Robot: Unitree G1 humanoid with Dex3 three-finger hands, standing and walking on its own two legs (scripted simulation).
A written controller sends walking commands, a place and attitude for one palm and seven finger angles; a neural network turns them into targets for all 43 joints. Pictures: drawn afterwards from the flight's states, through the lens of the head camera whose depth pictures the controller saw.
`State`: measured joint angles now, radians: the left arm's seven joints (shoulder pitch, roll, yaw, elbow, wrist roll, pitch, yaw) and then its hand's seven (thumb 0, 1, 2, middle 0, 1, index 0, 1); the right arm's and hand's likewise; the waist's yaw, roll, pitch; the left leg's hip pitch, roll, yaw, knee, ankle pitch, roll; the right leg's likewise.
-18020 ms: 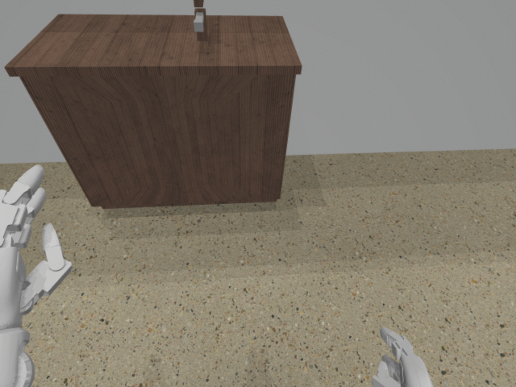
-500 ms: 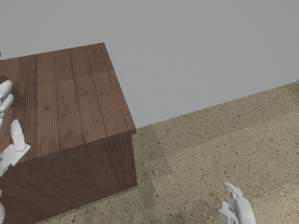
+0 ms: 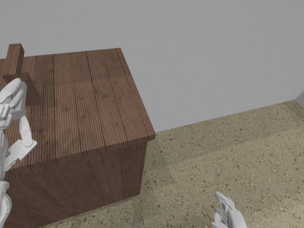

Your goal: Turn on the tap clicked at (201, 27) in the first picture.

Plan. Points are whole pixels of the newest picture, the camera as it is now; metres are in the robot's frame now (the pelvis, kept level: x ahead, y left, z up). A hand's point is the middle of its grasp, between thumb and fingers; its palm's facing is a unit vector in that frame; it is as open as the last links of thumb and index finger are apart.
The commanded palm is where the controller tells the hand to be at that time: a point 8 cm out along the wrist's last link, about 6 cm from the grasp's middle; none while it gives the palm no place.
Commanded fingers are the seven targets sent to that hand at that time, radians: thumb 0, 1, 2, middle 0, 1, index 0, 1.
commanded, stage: come to a stop and stand still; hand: left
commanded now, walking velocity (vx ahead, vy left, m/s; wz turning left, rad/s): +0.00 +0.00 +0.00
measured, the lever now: (16, 111) +0.32 +0.37 +0.10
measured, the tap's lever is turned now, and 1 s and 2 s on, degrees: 0 0 0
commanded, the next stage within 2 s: look again from close up in 0.30 s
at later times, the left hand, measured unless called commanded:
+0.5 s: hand (37, 134) +0.23 +0.25 +0.17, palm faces +0.41 -0.85 -0.34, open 7.4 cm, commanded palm +0.18 +0.28 +0.18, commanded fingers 0.00 0.90 0.90 -0.20 -0.30 -0.20 -0.30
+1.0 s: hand (52, 129) +0.25 +0.23 +0.17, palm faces +0.38 -0.88 -0.30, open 7.4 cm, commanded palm +0.17 +0.27 +0.17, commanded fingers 0.00 0.90 0.90 -0.20 -0.30 -0.20 -0.30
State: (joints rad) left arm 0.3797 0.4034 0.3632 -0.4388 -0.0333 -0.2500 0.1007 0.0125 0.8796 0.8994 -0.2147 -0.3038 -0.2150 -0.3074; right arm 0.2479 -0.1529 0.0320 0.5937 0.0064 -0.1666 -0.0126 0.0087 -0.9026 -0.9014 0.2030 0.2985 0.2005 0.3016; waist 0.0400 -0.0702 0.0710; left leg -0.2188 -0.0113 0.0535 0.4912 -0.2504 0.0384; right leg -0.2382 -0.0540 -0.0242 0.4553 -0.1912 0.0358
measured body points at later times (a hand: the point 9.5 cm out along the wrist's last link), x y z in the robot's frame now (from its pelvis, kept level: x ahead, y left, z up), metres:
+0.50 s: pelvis +0.01 +0.00 +0.00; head +0.04 +0.03 +0.45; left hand +0.20 +0.29 +0.19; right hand +0.20 -0.22 -0.07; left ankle +0.01 +0.09 -0.74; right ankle +0.03 -0.15 -0.74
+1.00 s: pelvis +0.02 -0.03 +0.00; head +0.01 -0.05 +0.45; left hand +0.22 +0.28 +0.19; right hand +0.20 -0.24 -0.09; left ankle +0.01 +0.09 -0.74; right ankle +0.03 -0.15 -0.74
